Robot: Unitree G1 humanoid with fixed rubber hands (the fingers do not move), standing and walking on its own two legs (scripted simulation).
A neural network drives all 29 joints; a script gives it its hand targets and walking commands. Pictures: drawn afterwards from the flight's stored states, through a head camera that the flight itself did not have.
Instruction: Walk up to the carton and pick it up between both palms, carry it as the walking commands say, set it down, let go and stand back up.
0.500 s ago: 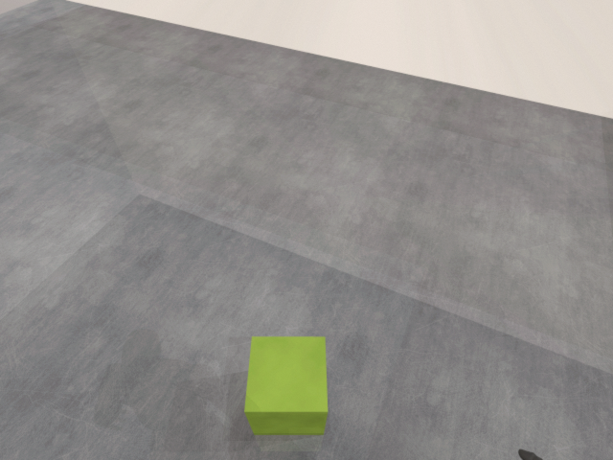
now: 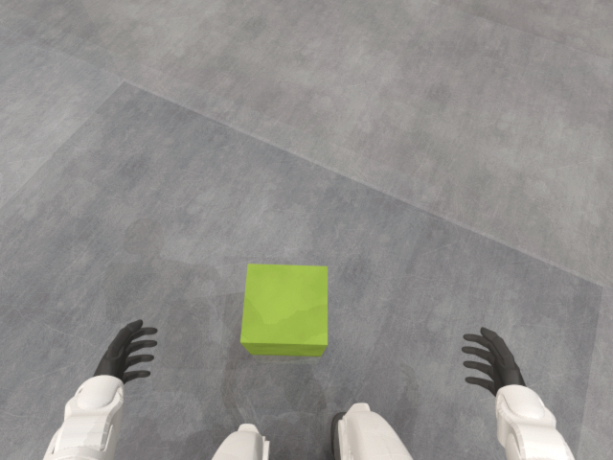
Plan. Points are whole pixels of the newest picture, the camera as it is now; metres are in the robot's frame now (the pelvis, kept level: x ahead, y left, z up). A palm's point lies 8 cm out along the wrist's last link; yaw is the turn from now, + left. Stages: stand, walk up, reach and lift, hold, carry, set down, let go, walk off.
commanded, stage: reach and lift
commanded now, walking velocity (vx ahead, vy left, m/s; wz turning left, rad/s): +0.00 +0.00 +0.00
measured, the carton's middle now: (286, 313) +0.42 +0.04 -0.61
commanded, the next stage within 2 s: none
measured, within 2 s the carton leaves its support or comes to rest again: neither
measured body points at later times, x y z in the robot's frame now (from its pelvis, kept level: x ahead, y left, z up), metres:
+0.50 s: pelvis -0.08 +0.02 -0.04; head +0.16 +0.00 +0.33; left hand +0.36 +0.23 -0.15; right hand +0.34 -0.25 -0.15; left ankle -0.04 +0.13 -0.70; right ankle +0.02 -0.12 -0.70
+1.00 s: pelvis -0.06 -0.01 -0.07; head +0.26 -0.04 +0.24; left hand +0.47 +0.19 -0.19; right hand +0.45 -0.21 -0.21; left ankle -0.04 +0.13 -0.70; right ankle +0.02 -0.12 -0.70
